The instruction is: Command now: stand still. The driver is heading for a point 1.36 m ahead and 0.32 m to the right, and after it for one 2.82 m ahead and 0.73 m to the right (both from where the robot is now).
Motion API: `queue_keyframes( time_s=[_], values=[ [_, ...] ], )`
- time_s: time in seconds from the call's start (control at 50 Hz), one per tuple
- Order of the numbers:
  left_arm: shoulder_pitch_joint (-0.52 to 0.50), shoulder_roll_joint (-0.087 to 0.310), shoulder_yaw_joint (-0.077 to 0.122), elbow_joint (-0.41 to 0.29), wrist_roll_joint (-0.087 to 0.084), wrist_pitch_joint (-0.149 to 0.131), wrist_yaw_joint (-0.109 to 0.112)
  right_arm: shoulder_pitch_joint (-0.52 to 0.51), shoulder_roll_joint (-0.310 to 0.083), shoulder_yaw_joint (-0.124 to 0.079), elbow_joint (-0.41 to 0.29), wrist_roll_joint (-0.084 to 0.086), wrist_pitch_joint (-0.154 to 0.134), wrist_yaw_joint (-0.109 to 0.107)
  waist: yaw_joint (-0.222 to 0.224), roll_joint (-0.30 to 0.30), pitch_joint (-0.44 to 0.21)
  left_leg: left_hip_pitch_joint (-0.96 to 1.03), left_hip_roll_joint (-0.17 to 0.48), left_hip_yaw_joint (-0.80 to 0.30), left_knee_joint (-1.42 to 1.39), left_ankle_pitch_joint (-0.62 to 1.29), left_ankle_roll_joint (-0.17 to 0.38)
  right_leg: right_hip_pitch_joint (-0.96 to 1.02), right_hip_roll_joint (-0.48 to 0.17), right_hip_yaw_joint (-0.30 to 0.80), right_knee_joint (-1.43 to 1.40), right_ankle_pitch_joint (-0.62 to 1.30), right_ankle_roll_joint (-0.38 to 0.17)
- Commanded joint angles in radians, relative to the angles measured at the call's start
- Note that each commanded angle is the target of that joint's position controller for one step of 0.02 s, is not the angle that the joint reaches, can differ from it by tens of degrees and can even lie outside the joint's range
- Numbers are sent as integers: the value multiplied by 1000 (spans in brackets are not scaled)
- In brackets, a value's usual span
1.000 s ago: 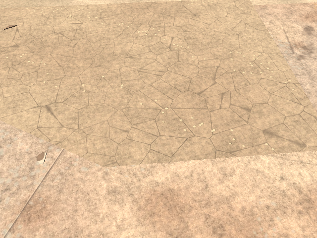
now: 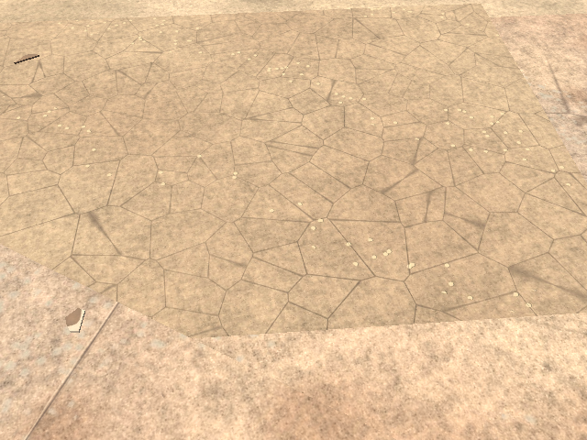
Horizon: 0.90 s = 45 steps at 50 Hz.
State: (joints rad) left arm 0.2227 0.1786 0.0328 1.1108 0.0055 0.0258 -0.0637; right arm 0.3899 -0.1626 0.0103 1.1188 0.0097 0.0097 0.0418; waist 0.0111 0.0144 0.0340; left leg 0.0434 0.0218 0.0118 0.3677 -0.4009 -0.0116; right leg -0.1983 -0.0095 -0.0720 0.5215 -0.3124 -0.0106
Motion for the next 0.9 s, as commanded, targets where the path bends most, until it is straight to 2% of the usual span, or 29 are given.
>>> queue_keyframes(
  time_s=[0.02, 0.16, 0.22, 0.26, 0.32, 0.38, 0.4, 0.42, 0.44, 0.46, 0.48, 0.5, 0.52, 0.54, 0.56, 0.58, 0.6, 0.64, 0.66, 0.7, 0.72, 0.74, 0.78, 0.8, 0.82, 0.84, 0.86, 0.88, 0.9],
  values=[
    [32, 93, 14, -12, 5, 4, -13, 164, -92, -13, 21, -7, 14, 21, -7, -5, 18, -104, -4, -2, -40, 582, -5, 107, -19, 33, -37, 510, -24],
    [37, 85, 9, 4, 5, 14, -13, 175, -78, -8, 20, -11, 26, 31, 1, -2, 60, -149, -20, 5, -109, 449, 0, 125, -6, 29, -100, 390, -10],
    [70, 137, 39, 6, 34, 13, 7, 221, -120, -29, 34, -45, 29, 22, -5, 31, 127, -195, -6, -16, -179, 19, 69, 80, 21, 5, -104, -46, -23],
    [48, 126, 54, -20, 51, 3, 19, 244, -148, -46, 24, -74, 19, 6, -28, 85, 208, -198, 103, -142, -263, -222, 170, -56, 33, 13, -28, -206, -41],
    [-30, 60, 48, -89, 60, -50, 43, 251, -121, -45, 5, -74, -21, -37, -50, 124, 254, -36, 350, -324, -335, -171, 298, -283, -29, 57, 65, -90, -79],
    [20, 61, 56, -99, 33, -88, 58, 110, -144, -52, -58, -49, -32, -51, 12, 92, 189, -159, 252, -163, -302, -62, 251, 36, 23, -10, -77, -30, -98],
    [136, 61, 55, -58, -14, -87, 60, 80, -130, -51, -37, -23, -52, -72, 57, 144, 211, -196, 148, -121, -107, -29, 170, 7, 50, -38, 15, -83, -93],
    [234, 83, 67, -44, 46, -96, 55, 153, -146, -49, -52, -78, -43, -54, 72, 3, 99, -281, 158, -64, -64, 36, 221, 227, 50, 3, -69, -33, -118],
    [374, 98, 71, 5, -11, -97, 65, 30, -82, -37, -65, -22, -68, -65, 148, -23, 180, -483, 27, 40, 254, 90, 120, 291, -71, 193, -136, -160, -150],
    [659, 126, 64, 38, 76, -105, 66, 83, -49, -28, -94, -125, -79, -29, 235, -311, -42, -726, -89, -31, 650, -148, 90, 620, -282, 657, -301, -56, -345],
    [673, 117, 38, 41, 114, -138, 53, 9, -94, -61, -132, -90, -123, -19, 229, -219, 113, -948, -95, -245, 913, -152, 142, 568, -375, 754, -362, -89, -368],
    [513, 98, 26, 15, 106, -163, 43, -50, -129, -77, -157, -62, -152, -16, 150, -79, 161, -929, -29, -261, 989, -43, 185, 407, -390, 622, -356, -107, -337],
    [377, 57, 10, -27, 91, -167, 39, -87, -109, -79, -180, -69, -155, -19, 95, -31, 165, -879, 19, -185, 991, -10, 200, 294, -346, 505, -373, -99, -325],
    [242, 158, 32, -43, -10, -139, 55, -45, -62, -56, -167, 4, -123, -18, -36, 15, 194, -771, 72, -87, 842, 112, 147, 126, -273, 380, -386, 18, -200],
    [218, 111, 14, -64, -14, -132, 58, -1, -30, -47, -145, -11, -99, -14, -37, 6, 158, -664, 61, -44, 831, 154, 107, 35, -231, 310, -402, 71, -174],
    [274, -15, -21, -72, 60, -137, 65, -9, -3, -49, -171, -83, -81, -8, 0, -70, 129, -677, 102, -99, 885, 112, 132, 74, -248, 262, -457, 83, -245],
    [300, -37, -34, -51, 68, -150, 74, -45, -8, -47, -197, -92, -72, -1, -8, -67, 173, -722, 126, -87, 799, 171, 131, 55, -241, 250, -480, 124, -248],
    [267, 1, -40, -58, 64, -169, 67, -157, -3, -35, -255, -71, -72, 10, -9, -28, 146, -577, 96, 7, 502, 267, 122, -71, -147, 115, -488, 209, -241],
    [299, 28, -39, -41, 54, -171, 56, -230, 6, -27, -277, -62, -67, 11, 10, -60, 131, -524, 78, 34, 426, 277, 99, -94, -131, 95, -487, 262, -240],
    [385, 62, -40, -9, 51, -165, 31, -297, -15, -25, -292, -69, -48, 10, 33, -75, 137, -589, 62, 25, 348, 323, 80, 12, -193, 134, -473, 374, -254],
    [348, 124, -14, -17, -22, -144, 56, -296, -74, -50, -286, -12, -56, -6, 2, -83, 208, -624, 12, 115, 356, 305, 61, 47, -187, 115, -397, 473, -189],
    [457, 64, -43, 25, 62, -151, 31, -349, -21, -21, -301, -64, -48, 0, 49, -74, 91, -610, 71, -13, 260, 377, 80, 114, -230, 150, -428, 490, -241],
    [419, 74, -30, 18, 66, -145, 26, -389, -54, -35, -307, -70, -45, 0, 28, -77, 112, -685, 37, 4, 196, 334, 106, 273, -256, 145, -405, 553, -235],
    [339, 121, -8, -4, -17, -127, 64, -348, -102, -58, -292, -17, -67, -12, 1, -101, 174, -631, -21, 136, 253, 234, 94, 231, -205, 77, -306, 596, -165],
    [459, 78, -32, 33, 86, -131, 44, -374, -43, -35, -291, -53, -60, -6, 10, -97, 33, -487, 8, 38, 194, 407, 115, 211, -264, 134, -330, 796, -222],
    [383, 120, -10, 14, 82, -123, 38, -339, -77, -55, -286, -45, -59, -7, -49, -89, 54, -453, -27, 59, 117, 387, 135, 259, -238, 91, -260, 897, -196],
    [387, 126, -1, 12, 90, -120, 27, -249, -129, -74, -250, -32, -62, -12, -78, -72, -34, -255, -59, 91, 140, 420, 155, 210, -174, 39, -127, 960, -150],
    [334, 138, 9, -17, -13, -118, 71, 69, -188, -102, -155, -37, -87, -34, -170, -85, -90, 21, 51, -5, 253, 399, 174, 26, -106, -13, 217, 632, -95],
    [576, -39, -58, -8, 131, -138, 2, 264, -197, -88, -120, -37, -87, -34, -167, 271, -468, 540, 295, -530, 50, 267, 449, -346, 62, 67, 488, 12, -41]
  ],
)
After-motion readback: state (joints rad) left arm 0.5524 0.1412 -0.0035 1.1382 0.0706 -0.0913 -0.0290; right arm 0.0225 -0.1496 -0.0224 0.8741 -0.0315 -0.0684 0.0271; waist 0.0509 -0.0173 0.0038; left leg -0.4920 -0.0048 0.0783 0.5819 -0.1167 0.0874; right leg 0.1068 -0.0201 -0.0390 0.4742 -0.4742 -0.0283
